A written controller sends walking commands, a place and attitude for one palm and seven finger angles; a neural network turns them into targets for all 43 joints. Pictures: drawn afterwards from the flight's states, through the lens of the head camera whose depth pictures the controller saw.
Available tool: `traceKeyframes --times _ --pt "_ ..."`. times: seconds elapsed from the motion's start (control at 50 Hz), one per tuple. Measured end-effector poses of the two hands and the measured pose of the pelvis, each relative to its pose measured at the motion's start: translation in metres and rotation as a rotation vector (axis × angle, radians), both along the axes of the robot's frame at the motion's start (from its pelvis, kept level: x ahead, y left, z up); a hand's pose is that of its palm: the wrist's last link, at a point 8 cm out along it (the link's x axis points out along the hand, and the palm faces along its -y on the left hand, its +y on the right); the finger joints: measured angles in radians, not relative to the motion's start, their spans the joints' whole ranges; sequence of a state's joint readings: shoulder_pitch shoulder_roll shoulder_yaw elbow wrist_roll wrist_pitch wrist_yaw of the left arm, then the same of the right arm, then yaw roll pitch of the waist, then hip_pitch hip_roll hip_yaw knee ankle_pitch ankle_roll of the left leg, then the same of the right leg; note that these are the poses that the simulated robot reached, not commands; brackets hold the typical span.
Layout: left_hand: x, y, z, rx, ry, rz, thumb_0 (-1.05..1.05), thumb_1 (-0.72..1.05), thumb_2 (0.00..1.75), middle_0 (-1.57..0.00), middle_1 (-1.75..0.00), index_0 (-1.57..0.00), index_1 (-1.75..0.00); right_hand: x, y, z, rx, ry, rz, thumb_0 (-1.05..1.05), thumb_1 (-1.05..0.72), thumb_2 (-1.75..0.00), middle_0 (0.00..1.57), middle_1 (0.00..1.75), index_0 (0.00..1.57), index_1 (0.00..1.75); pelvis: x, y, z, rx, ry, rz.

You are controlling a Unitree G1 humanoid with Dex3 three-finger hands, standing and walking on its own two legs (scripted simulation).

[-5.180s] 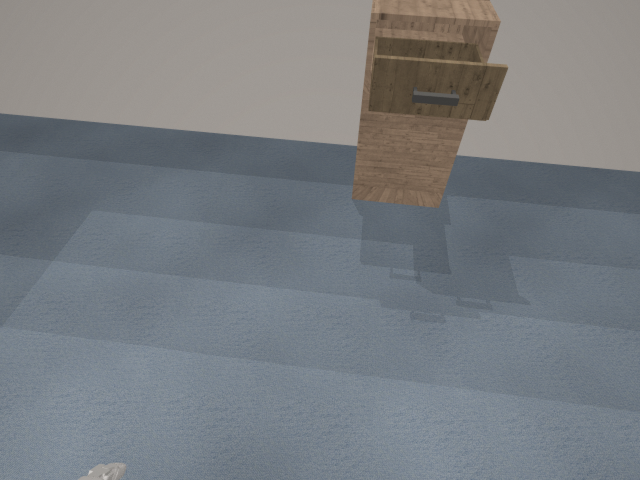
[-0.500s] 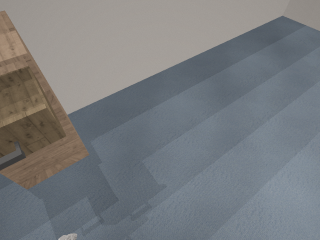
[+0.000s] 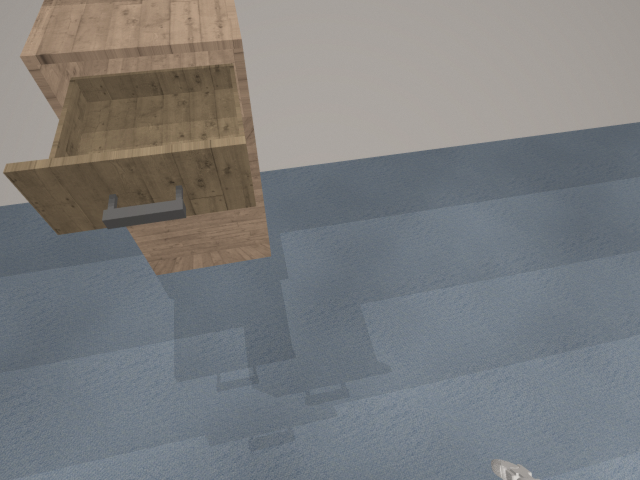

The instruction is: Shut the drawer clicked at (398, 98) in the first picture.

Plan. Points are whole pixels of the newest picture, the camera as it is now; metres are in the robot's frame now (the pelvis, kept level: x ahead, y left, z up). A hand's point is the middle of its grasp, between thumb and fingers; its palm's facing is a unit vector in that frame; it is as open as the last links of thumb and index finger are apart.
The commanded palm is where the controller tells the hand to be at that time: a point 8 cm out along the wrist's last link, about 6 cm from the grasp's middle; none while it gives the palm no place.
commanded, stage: turn to face it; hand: left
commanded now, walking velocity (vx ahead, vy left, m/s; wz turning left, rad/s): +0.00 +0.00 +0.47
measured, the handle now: (146, 204) +0.51 +0.34 -0.04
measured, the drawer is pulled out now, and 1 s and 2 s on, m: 0.30 0.30 0.30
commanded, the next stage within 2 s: take the last steps up to it in 0.48 s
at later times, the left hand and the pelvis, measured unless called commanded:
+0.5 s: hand out of the picture +0.08 +0.19 -0.13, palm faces +0.19 -0.94 -0.28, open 7.4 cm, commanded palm none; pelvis +0.01 -0.02 +0.01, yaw +12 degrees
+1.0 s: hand out of the picture -0.12 +0.18 -0.17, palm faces +0.39 -0.90 -0.19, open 7.4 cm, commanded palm none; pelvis +0.03 +0.03 +0.01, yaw +18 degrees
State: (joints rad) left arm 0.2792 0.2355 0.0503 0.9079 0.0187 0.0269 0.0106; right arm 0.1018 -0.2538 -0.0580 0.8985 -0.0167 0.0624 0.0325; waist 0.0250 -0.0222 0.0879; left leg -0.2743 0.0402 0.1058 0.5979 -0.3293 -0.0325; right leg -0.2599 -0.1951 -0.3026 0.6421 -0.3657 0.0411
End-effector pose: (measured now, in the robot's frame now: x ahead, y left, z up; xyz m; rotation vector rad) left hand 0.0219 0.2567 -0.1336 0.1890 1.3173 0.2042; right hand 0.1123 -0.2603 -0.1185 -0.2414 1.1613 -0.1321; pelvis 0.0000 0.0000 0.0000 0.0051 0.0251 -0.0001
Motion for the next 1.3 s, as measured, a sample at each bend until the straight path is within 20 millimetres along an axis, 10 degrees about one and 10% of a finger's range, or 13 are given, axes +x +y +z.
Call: traceKeyframes --times 0.22,0.5,0.76,1.0,1.1,1.3 --pt "0.004 0.037 0.012 0.021 -0.044 0.097 0.01 0.91 0.89 -0.19 -0.30 -0.20 -0.30 0.007 0.040 0.014 -0.009 0.003 0.088 0.00 -0.91 -0.90 0.20 0.30 0.20 0.30 0.001 0.017 0.013 -0.018 -0.015 0.099" --pt "0.043 -0.022 0.032 0.053 -0.218 0.093 0.01 0.90 0.89 -0.20 -0.30 -0.20 -0.30 -0.021 0.007 -0.026 0.074 0.118 0.076 0.00 -0.91 -0.90 0.20 0.30 0.20 0.30 0.006 -0.022 0.005 0.015 -0.031 0.208" --pt "-0.050 -0.047 0.030 0.013 -0.083 0.282 0.00 0.91 0.89 -0.20 -0.30 -0.21 -0.30 -0.007 0.002 -0.010 0.041 0.193 0.197 0.00 -0.91 -0.90 0.20 0.29 0.20 0.29 0.009 -0.026 0.020 0.024 -0.027 0.298" --pt "-0.158 -0.031 -0.003 -0.122 0.244 0.421 0.01 0.91 0.89 -0.20 -0.30 -0.20 -0.30 0.060 0.095 0.004 0.023 0.009 0.311 0.00 -0.91 -0.90 0.20 0.29 0.20 0.29 0.028 0.034 0.009 -0.012 -0.034 0.307" --pt "-0.114 -0.005 -0.002 -0.142 0.193 0.386 0.01 0.91 0.89 -0.19 -0.30 -0.20 -0.30 0.044 0.103 0.012 -0.005 0.039 0.245 -0.01 -0.95 -0.90 0.20 0.30 0.20 0.30 0.046 0.053 0.017 -0.016 -0.049 0.312" --pt "0.054 0.042 0.001 -0.092 -0.071 0.295 0.01 0.91 0.89 -0.19 -0.30 -0.20 -0.30 -0.015 0.102 0.000 0.006 0.321 0.134 0.00 -0.92 -0.90 0.20 0.29 0.20 0.30 0.103 0.066 0.015 0.008 -0.050 0.312"
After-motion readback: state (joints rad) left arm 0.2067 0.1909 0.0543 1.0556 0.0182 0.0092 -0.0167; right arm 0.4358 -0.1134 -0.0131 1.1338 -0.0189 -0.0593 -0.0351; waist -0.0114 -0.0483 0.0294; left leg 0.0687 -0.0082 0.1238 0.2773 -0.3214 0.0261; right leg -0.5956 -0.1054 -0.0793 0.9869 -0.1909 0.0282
